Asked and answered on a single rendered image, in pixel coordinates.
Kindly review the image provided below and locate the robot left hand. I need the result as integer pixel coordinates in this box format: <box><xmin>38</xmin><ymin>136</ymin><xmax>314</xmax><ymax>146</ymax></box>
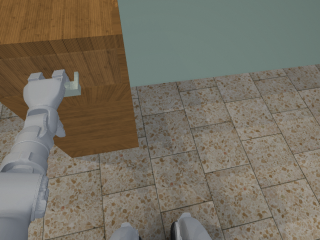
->
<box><xmin>23</xmin><ymin>69</ymin><xmax>70</xmax><ymax>138</ymax></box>

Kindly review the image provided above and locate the drawer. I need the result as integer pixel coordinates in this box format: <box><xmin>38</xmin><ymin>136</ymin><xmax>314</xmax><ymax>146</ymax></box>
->
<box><xmin>0</xmin><ymin>48</ymin><xmax>122</xmax><ymax>97</ymax></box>

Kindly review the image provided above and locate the left robot thigh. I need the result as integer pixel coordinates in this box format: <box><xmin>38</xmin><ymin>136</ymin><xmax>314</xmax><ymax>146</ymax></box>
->
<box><xmin>109</xmin><ymin>226</ymin><xmax>139</xmax><ymax>240</ymax></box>

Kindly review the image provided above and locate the cabinet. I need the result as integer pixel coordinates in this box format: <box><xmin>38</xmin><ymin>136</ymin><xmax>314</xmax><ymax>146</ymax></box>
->
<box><xmin>0</xmin><ymin>0</ymin><xmax>139</xmax><ymax>158</ymax></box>

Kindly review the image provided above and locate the robot left forearm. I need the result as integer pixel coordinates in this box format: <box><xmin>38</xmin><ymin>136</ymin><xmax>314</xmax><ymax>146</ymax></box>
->
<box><xmin>0</xmin><ymin>105</ymin><xmax>58</xmax><ymax>176</ymax></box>

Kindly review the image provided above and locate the left robot upper arm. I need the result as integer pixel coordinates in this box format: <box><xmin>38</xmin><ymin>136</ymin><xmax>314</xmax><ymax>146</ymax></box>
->
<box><xmin>0</xmin><ymin>172</ymin><xmax>49</xmax><ymax>240</ymax></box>

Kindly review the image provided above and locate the right robot shin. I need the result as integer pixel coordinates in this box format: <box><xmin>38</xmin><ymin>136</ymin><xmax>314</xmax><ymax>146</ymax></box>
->
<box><xmin>175</xmin><ymin>212</ymin><xmax>191</xmax><ymax>240</ymax></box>

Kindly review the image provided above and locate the handle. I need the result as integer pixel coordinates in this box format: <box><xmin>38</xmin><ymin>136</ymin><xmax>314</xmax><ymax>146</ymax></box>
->
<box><xmin>64</xmin><ymin>71</ymin><xmax>81</xmax><ymax>97</ymax></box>

